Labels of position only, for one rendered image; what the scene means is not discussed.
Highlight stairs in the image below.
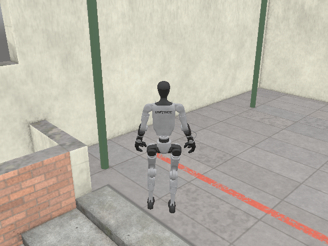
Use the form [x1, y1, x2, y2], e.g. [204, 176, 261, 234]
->
[19, 200, 128, 246]

